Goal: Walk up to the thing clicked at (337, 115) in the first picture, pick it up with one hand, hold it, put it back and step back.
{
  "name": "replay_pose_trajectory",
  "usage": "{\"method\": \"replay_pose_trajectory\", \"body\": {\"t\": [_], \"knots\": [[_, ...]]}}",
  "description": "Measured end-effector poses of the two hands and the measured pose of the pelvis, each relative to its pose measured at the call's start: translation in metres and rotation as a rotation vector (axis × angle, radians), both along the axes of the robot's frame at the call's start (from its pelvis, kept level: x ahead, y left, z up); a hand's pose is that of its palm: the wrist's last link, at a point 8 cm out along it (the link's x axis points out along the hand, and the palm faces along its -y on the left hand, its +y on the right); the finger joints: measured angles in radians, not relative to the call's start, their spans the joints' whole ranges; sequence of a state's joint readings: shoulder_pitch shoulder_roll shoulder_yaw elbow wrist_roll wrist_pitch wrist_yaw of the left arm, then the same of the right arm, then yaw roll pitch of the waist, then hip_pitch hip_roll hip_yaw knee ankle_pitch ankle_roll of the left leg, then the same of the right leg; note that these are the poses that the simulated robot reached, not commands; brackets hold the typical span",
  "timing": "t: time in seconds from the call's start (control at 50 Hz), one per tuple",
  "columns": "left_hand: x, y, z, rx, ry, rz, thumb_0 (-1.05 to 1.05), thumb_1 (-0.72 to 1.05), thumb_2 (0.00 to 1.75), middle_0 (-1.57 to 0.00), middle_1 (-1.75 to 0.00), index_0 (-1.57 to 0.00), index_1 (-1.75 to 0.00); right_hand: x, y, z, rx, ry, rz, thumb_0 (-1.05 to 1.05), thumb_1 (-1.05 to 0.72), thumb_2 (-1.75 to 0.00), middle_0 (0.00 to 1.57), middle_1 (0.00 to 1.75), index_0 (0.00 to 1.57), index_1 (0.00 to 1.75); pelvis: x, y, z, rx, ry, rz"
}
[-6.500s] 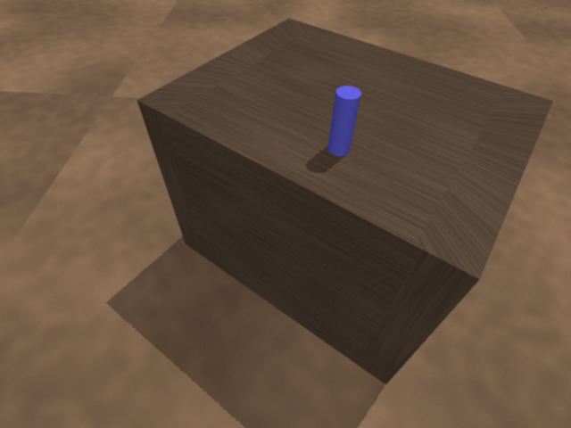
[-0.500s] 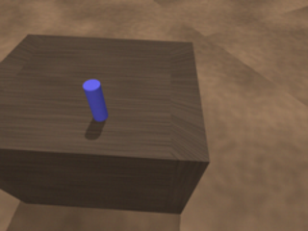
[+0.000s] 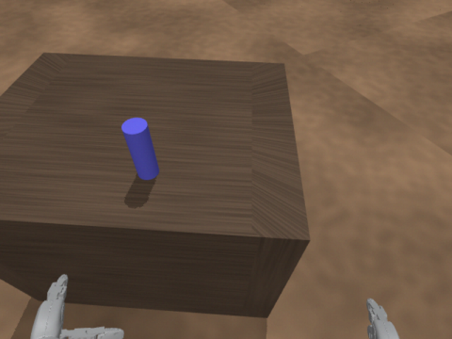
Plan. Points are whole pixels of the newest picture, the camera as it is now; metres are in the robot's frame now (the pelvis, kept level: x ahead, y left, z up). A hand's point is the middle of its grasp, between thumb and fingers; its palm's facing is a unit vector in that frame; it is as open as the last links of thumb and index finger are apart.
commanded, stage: rise first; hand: left
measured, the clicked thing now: (142, 150) +0.51 +0.22 +0.00
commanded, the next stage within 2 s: go down in 1.26 s
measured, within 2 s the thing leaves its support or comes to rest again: neither
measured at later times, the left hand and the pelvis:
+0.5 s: hand (68, 304) +0.17 +0.25 +0.00, palm faces +0.29 -0.89 -0.36, open 17.5 cm; pelvis +0.00 +0.00 +0.00, yaw +1 degrees
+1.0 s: hand (52, 305) +0.16 +0.25 +0.05, palm faces +0.31 -0.87 -0.39, open 17.5 cm; pelvis -0.02 -0.01 +0.00, yaw +1 degrees
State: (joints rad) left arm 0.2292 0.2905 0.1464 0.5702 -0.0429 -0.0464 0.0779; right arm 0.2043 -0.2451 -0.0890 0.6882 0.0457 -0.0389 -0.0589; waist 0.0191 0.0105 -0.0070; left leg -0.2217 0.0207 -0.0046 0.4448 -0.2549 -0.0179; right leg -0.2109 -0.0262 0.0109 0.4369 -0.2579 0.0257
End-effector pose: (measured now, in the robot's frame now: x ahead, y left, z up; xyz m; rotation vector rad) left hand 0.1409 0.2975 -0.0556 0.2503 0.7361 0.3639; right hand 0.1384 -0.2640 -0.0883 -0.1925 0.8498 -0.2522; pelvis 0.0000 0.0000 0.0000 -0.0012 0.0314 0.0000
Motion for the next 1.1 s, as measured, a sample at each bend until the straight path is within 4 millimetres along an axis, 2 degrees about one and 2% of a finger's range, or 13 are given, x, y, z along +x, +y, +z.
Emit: {"method": "replay_pose_trajectory", "body": {"t": [0.12, 0.26, 0.7, 0.9, 1.1], "knots": [[0.008, -0.002, 0.026, 0.032, -0.120, -0.018, 0.00, -0.38, 0.06, -0.05, -0.06, -0.07, -0.06, 0.010, 0.016, 0.007, 0.020, -0.069, 0.048, 0.00, 0.35, -0.08, 0.06, 0.06, 0.06, 0.05, 0.002, 0.000, 0.000, -0.001, -0.022, 0.002], [0.007, 0.001, 0.054, 0.067, -0.213, -0.034, 0.00, -0.49, 0.03, -0.05, -0.05, -0.06, -0.05, 0.010, 0.016, 0.007, 0.034, -0.084, 0.049, 0.00, 0.47, -0.04, 0.06, 0.06, 0.06, 0.05, 0.003, -0.001, 0.001, 0.000, -0.041, 0.005], [-0.011, -0.004, 0.108, 0.155, -0.407, -0.089, -0.01, -0.55, 0.03, -0.05, -0.05, -0.06, -0.06, 0.001, 0.009, 0.003, 0.037, -0.084, 0.062, -0.01, 0.51, -0.03, 0.05, 0.06, 0.06, 0.05, -0.009, -0.007, 0.001, 0.003, -0.078, 0.018], [-0.017, -0.005, 0.123, 0.184, -0.473, -0.113, -0.01, -0.56, 0.03, -0.05, -0.05, -0.06, -0.06, -0.003, 0.010, 0.002, 0.042, -0.092, 0.068, -0.01, 0.51, -0.04, 0.05, 0.06, 0.06, 0.05, -0.015, -0.008, 0.001, 0.004, -0.082, 0.023], [-0.014, -0.006, 0.136, 0.206, -0.529, -0.147, -0.01, -0.56, 0.04, -0.06, -0.05, -0.06, -0.07, -0.005, 0.017, -0.002, 0.052, -0.080, 0.072, -0.01, 0.51, -0.04, 0.05, 0.06, 0.06, 0.05, -0.016, -0.005, 0.001, 0.003, -0.079, 0.023]]}}
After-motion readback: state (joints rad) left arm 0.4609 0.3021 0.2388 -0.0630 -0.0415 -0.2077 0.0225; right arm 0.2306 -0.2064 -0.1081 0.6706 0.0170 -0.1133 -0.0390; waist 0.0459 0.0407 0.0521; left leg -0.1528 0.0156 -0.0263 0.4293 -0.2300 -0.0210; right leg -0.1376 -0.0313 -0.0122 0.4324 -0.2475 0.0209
